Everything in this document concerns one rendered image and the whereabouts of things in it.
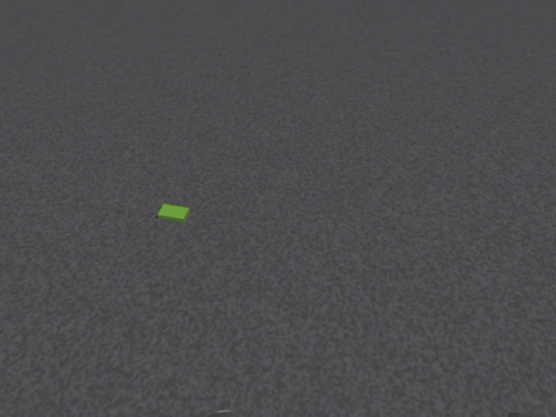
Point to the small box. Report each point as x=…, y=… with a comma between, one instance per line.
x=173, y=213

